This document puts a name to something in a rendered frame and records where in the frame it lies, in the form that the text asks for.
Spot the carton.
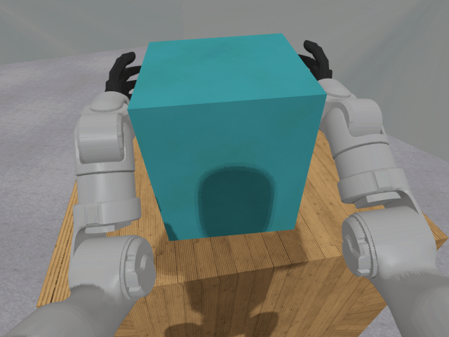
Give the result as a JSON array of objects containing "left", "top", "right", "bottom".
[{"left": 127, "top": 33, "right": 327, "bottom": 241}]

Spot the right robot upper arm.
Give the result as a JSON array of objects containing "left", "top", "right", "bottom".
[{"left": 342, "top": 206, "right": 449, "bottom": 337}]

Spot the pedestal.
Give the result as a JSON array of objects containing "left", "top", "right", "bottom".
[{"left": 36, "top": 130, "right": 448, "bottom": 337}]

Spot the robot right hand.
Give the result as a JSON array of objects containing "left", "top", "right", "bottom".
[{"left": 298, "top": 40, "right": 333, "bottom": 81}]

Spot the left robot upper arm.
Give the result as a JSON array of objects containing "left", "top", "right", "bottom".
[{"left": 3, "top": 234, "right": 156, "bottom": 337}]

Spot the robot left hand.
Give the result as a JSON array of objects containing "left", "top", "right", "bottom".
[{"left": 105, "top": 52, "right": 141, "bottom": 100}]

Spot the left robot forearm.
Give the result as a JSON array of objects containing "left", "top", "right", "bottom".
[{"left": 68, "top": 91, "right": 142, "bottom": 289}]

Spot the right robot forearm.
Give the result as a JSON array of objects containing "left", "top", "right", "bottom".
[{"left": 318, "top": 79, "right": 437, "bottom": 259}]

